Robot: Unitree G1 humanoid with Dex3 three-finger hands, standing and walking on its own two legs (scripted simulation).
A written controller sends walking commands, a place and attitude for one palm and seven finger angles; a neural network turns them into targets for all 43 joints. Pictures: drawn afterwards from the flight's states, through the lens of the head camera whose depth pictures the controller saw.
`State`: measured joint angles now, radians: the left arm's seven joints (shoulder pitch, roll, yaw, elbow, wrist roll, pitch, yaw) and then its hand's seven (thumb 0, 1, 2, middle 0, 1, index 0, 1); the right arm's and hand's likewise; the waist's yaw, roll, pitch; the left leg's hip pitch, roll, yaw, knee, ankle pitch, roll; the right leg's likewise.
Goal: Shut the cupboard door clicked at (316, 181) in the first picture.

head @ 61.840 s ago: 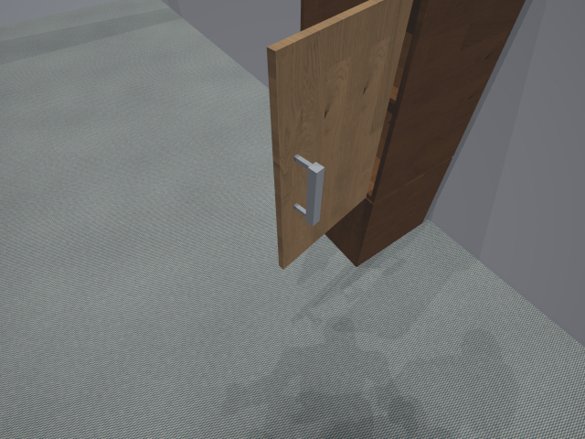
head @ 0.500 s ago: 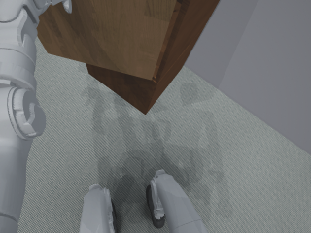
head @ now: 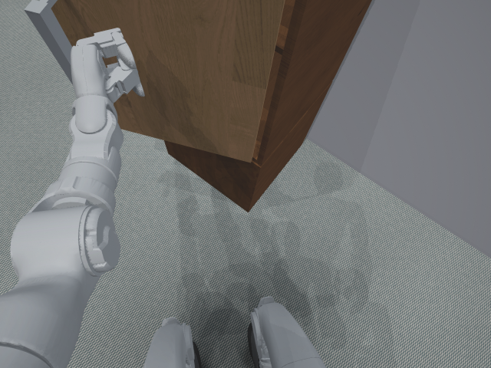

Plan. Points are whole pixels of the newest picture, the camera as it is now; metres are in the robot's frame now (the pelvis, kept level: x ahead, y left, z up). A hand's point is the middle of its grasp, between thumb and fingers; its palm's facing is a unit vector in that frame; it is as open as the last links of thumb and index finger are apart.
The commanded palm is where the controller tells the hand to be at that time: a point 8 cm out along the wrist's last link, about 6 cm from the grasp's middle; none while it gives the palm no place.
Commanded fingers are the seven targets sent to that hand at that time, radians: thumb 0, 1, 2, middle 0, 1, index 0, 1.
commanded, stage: pull the fist back off the door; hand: left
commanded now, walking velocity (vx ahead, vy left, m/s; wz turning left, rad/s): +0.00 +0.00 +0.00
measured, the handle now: (70, 44) +0.66 +0.19 +0.06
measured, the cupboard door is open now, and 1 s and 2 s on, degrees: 23 23 23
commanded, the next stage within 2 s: draw the hand back to the body in 0.32 s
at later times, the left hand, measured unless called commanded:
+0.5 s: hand (151, 100) +0.52 +0.07 +0.07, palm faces +0.01 -1.00 -0.01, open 3.1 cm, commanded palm +0.46 +0.13 +0.08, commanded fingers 0.00 0.90 0.90 -1.30 -1.50 -1.30 -1.50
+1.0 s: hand (51, 175) +0.36 +0.15 +0.15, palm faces -0.01 -1.00 -0.09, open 3.1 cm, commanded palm +0.32 +0.21 +0.17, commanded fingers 0.00 0.90 0.90 -1.05 -1.23 -1.05 -1.23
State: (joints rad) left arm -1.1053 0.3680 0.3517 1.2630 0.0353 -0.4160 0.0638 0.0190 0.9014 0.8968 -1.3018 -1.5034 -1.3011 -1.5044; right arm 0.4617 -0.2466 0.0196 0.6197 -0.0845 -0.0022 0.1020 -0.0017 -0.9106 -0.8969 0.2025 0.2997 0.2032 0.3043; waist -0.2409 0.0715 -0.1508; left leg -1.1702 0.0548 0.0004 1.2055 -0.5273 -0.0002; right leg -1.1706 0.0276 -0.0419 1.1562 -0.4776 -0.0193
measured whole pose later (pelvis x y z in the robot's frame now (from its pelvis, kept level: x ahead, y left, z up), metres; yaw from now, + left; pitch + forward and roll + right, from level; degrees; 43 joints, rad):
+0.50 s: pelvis +0.00 +0.00 +0.00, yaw +2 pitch +25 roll -1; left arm -1.00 0.21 0.25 1.22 0.01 -0.46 0.12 0.02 0.90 0.90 -1.30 -1.50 -1.30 -1.50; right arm 0.31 -0.23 0.01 0.61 -0.07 0.04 0.07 0.00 -0.91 -0.90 0.20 0.30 0.20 0.30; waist -0.19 0.05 -0.15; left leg -1.11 0.03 0.01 1.19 -0.52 0.00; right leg -1.11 0.00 -0.04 1.16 -0.49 -0.01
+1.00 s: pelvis +0.02 +0.00 +0.07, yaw +1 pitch +8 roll +0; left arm -0.22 0.21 0.09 0.43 -0.14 -0.27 -0.10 0.02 0.90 0.90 -1.25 -1.45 -1.25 -1.45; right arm 0.25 -0.28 -0.01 0.53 0.04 0.02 -0.03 0.00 -0.91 -0.90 0.20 0.30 0.20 0.30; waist -0.04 0.03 -0.11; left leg -0.54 0.02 0.02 0.80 -0.41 0.00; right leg -0.55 0.00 -0.02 0.79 -0.38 -0.01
